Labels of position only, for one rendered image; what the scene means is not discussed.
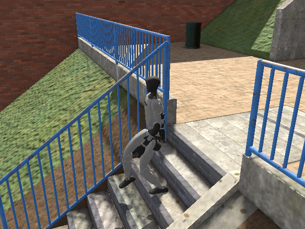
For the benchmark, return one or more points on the stairs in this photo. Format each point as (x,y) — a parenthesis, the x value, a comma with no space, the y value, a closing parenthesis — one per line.
(176,166)

